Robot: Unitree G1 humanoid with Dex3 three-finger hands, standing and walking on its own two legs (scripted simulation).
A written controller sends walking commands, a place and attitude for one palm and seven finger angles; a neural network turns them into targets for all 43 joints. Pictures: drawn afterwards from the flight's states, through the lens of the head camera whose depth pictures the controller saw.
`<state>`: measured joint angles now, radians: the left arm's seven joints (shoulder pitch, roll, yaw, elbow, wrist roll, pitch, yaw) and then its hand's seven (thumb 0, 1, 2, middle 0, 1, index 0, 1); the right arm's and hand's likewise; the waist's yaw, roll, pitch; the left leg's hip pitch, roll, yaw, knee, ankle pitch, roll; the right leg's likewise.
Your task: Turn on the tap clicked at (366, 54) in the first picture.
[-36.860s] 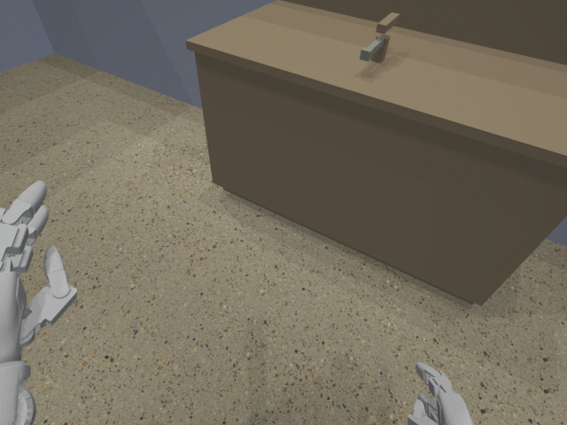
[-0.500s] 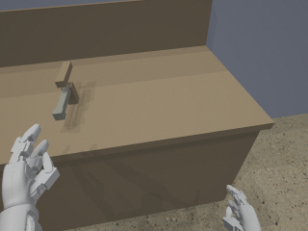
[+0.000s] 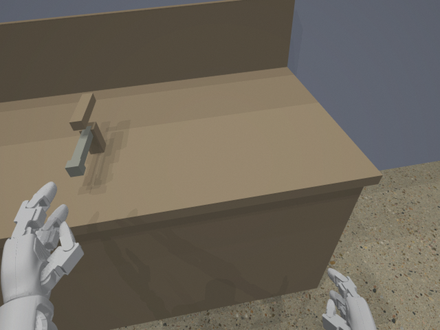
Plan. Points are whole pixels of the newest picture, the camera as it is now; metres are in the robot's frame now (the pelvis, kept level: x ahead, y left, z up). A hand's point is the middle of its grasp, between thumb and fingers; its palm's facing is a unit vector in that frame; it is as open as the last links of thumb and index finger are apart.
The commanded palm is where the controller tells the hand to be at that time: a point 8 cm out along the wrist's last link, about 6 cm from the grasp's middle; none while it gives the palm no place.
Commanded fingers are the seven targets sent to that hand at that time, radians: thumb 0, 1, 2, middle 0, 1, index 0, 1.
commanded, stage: reach beside the lever's end, fingers flat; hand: left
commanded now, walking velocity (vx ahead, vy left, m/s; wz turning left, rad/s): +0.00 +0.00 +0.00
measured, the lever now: (75, 168) +0.39 +0.38 +0.10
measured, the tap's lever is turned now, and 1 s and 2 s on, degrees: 0 0 0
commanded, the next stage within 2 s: none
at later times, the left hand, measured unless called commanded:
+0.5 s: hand (78, 215) +0.25 +0.27 +0.13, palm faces +0.53 -0.84 -0.12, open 7.4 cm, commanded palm +0.20 +0.32 +0.14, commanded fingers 0.00 0.90 0.90 -0.19 -0.28 -0.19 -0.28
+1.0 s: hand (71, 195) +0.30 +0.32 +0.12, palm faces +0.53 -0.84 -0.10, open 7.6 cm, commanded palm +0.25 +0.36 +0.12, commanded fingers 0.00 0.90 0.90 -0.17 -0.22 -0.17 -0.22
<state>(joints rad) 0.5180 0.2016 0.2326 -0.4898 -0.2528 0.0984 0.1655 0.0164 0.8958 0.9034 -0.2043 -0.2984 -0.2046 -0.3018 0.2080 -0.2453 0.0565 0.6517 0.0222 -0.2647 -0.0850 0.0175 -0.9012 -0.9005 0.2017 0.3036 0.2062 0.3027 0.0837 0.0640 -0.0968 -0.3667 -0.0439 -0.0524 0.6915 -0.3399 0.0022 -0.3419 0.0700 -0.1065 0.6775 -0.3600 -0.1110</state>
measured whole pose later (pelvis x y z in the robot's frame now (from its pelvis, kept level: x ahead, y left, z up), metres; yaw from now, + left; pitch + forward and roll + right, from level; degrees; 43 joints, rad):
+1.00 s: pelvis +0.01 +0.02 +0.00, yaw -1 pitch +5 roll +0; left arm 0.02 0.31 0.45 0.15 -0.25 -0.01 0.07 0.02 0.90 0.90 -0.18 -0.24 -0.18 -0.24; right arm 0.20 -0.25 0.04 0.70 0.03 -0.23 -0.11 0.02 -0.90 -0.90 0.20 0.30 0.21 0.30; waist 0.04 0.05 -0.08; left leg -0.41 -0.05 -0.02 0.66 -0.33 0.02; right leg -0.39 0.07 -0.08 0.65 -0.34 -0.09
